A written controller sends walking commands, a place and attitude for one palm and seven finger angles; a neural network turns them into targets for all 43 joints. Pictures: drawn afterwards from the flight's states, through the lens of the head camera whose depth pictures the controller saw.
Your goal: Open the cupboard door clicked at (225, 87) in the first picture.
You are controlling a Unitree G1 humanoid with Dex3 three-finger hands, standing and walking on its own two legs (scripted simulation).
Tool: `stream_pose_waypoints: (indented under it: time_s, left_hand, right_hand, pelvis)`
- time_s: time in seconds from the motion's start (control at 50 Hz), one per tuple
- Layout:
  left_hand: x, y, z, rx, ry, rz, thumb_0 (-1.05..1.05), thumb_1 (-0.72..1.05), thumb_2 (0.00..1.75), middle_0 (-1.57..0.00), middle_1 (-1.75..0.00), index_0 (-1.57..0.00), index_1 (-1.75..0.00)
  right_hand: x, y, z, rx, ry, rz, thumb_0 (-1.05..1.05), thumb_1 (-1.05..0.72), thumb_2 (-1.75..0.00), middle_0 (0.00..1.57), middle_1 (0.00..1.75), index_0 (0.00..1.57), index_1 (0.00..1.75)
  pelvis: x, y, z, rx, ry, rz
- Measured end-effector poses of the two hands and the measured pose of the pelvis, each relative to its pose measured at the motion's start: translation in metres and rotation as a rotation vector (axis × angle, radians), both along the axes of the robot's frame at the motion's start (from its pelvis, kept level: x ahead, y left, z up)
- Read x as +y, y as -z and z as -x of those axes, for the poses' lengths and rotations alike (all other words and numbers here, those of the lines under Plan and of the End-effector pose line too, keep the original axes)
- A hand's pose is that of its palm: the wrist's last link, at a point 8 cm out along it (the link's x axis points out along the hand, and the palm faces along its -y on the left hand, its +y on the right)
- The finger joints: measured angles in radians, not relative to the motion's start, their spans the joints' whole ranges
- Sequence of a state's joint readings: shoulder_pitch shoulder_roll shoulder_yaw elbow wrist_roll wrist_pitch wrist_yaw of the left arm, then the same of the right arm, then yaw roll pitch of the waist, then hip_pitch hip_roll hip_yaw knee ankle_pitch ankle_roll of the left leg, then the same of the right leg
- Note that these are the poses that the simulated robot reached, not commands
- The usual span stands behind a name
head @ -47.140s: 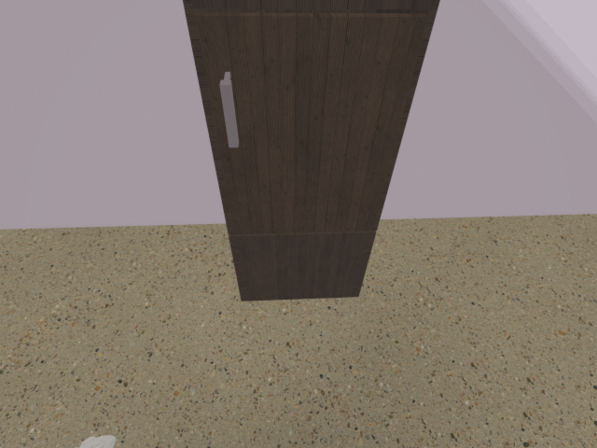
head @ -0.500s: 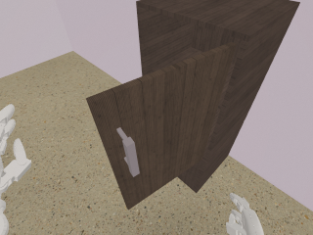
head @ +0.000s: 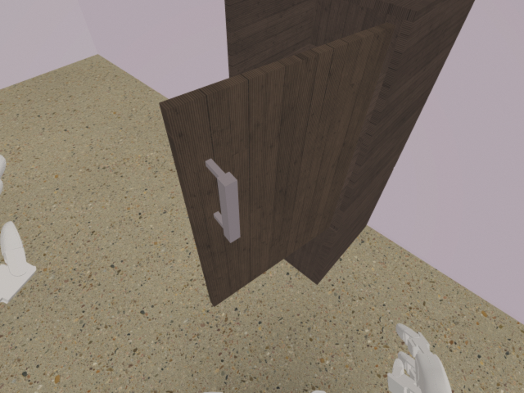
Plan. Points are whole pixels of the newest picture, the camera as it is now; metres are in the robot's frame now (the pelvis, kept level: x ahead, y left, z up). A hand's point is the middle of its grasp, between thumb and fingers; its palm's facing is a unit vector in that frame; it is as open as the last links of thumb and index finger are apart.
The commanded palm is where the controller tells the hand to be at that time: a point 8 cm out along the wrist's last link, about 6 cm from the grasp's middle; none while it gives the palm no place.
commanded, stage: step back with the hand held close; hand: left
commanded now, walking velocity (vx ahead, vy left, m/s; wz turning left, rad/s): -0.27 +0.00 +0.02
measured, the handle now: (222, 202) +0.37 +0.09 +0.09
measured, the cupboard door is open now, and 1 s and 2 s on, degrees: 79 79 79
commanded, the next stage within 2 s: stop stepping back and stand still in 0.54 s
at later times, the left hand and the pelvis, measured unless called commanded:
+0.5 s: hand out of the picture +0.12 +0.27 +0.19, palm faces +0.53 -0.71 -0.46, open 7.4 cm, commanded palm +0.05 +0.29 +0.19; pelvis -0.08 -0.01 +0.00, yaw +2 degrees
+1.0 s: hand out of the picture +0.03 +0.23 +0.18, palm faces +0.35 -0.77 -0.53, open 7.4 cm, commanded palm -0.02 +0.27 +0.19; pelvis -0.18 -0.03 +0.01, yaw -2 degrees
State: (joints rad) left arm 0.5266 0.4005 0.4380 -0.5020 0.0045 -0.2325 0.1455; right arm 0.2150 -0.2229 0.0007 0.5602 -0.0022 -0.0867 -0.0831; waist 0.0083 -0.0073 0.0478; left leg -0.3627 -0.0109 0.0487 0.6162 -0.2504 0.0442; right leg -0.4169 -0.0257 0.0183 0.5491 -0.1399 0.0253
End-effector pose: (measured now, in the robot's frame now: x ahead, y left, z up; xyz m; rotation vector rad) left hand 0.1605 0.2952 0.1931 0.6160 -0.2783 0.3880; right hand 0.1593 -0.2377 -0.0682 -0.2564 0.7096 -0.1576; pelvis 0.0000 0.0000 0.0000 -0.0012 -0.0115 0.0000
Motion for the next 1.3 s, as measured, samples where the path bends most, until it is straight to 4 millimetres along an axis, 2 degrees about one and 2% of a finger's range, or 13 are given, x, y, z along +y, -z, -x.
stream_pose_waypoints:
  time_s: [0.1, 0.24, 0.4, 0.5, 0.6, 0.68, 0.74, 0.78, 0.9, 0.98, 1.1, 1.2, 1.3]
  left_hand:
    - [0.002, -0.001, 0.020, -0.045, -0.025, -0.037, 0.01, 0.89, 0.89, -0.21, -0.30, -0.21, -0.30]
    - [-0.003, -0.003, 0.042, -0.107, -0.050, -0.027, 0.01, 0.89, 0.89, -0.21, -0.30, -0.21, -0.30]
    - [-0.001, -0.006, 0.067, -0.121, 0.007, -0.048, 0.01, 0.89, 0.89, -0.21, -0.30, -0.21, -0.30]
    - [0.004, -0.016, 0.089, -0.124, -0.049, -0.023, 0.01, 0.89, 0.89, -0.21, -0.30, -0.21, -0.30]
    - [-0.017, -0.006, 0.101, -0.083, -0.033, 0.024, 0.01, 0.89, 0.89, -0.20, -0.30, -0.21, -0.30]
    - [-0.034, -0.002, 0.099, -0.009, 0.050, 0.051, 0.01, 0.89, 0.89, -0.20, -0.30, -0.21, -0.30]
    - [-0.037, 0.001, 0.099, 0.037, 0.096, 0.047, 0.01, 0.89, 0.89, -0.21, -0.30, -0.21, -0.30]
    - [-0.035, 0.003, 0.102, 0.047, 0.123, 0.041, 0.01, 0.89, 0.89, -0.21, -0.30, -0.21, -0.30]
    - [-0.028, -0.005, 0.129, 0.035, 0.140, 0.000, 0.01, 0.89, 0.89, -0.21, -0.30, -0.22, -0.30]
    - [-0.026, -0.011, 0.160, 0.043, 0.090, -0.011, 0.01, 0.89, 0.89, -0.21, -0.30, -0.21, -0.30]
    - [-0.029, -0.006, 0.198, 0.043, 0.008, 0.034, 0.01, 0.89, 0.89, -0.21, -0.30, -0.21, -0.30]
    - [-0.034, -0.002, 0.201, -0.003, -0.009, 0.115, 0.01, 0.89, 0.89, -0.21, -0.30, -0.21, -0.30]
    - [-0.034, -0.001, 0.197, -0.021, 0.030, 0.104, 0.01, 0.89, 0.89, -0.21, -0.30, -0.21, -0.30]
  right_hand:
    - [0.003, 0.009, 0.017, 0.004, -0.017, -0.010, 0.02, -0.91, -0.89, 0.20, 0.30, 0.20, 0.30]
    - [0.001, 0.020, 0.029, 0.019, -0.055, -0.017, 0.02, -0.91, -0.89, 0.20, 0.30, 0.20, 0.30]
    - [0.002, 0.016, 0.052, -0.002, -0.035, 0.010, 0.02, -0.91, -0.89, 0.20, 0.30, 0.20, 0.30]
    - [0.008, 0.010, 0.071, -0.006, -0.036, -0.045, 0.02, -0.91, -0.89, 0.20, 0.30, 0.20, 0.30]
    - [0.004, 0.011, 0.086, -0.017, -0.080, -0.079, 0.02, -0.91, -0.89, 0.20, 0.30, 0.20, 0.30]
    - [-0.004, 0.003, 0.106, 0.038, -0.059, -0.054, 0.02, -0.91, -0.89, 0.20, 0.30, 0.20, 0.30]
    - [-0.011, -0.013, 0.121, 0.018, -0.014, -0.022, 0.02, -0.91, -0.89, 0.20, 0.30, 0.20, 0.30]
    - [-0.018, -0.019, 0.129, -0.028, 0.013, 0.011, 0.02, -0.91, -0.89, 0.20, 0.30, 0.20, 0.30]
    - [-0.029, -0.030, 0.164, -0.071, 0.047, 0.039, 0.02, -0.91, -0.89, 0.20, 0.30, 0.20, 0.30]
    - [-0.031, -0.026, 0.192, -0.052, 0.043, 0.014, 0.02, -0.91, -0.89, 0.20, 0.30, 0.20, 0.30]
    - [-0.037, -0.003, 0.226, 0.054, 0.028, -0.011, 0.02, -0.91, -0.89, 0.20, 0.30, 0.20, 0.30]
    - [-0.039, -0.003, 0.249, 0.083, 0.045, -0.004, 0.02, -0.91, -0.89, 0.20, 0.30, 0.20, 0.30]
    - [-0.040, -0.002, 0.256, 0.038, 0.070, 0.029, 0.02, -0.91, -0.89, 0.20, 0.30, 0.20, 0.30]
  pelvis:
    - [-0.004, 0.007, 0.012, -0.019, -0.030, -0.010]
    - [-0.009, 0.013, 0.030, -0.025, -0.046, -0.017]
    - [-0.004, 0.016, 0.062, -0.028, -0.065, 0.029]
    - [-0.013, 0.004, 0.077, -0.002, -0.038, 0.047]
    - [-0.027, 0.004, 0.100, 0.053, 0.023, 0.008]
    - [-0.028, -0.009, 0.117, 0.049, 0.043, -0.011]
    - [-0.027, -0.014, 0.124, 0.052, 0.055, -0.029]
    - [-0.022, -0.010, 0.128, 0.052, 0.059, -0.003]
    - [-0.020, -0.011, 0.157, 0.010, 0.046, -0.012]
    - [-0.025, -0.014, 0.173, 0.002, 0.046, -0.006]
    - [-0.032, -0.013, 0.199, 0.000, 0.056, -0.026]
    - [-0.034, -0.019, 0.206, 0.016, 0.045, -0.046]
    - [-0.024, -0.011, 0.208, 0.022, 0.038, -0.023]
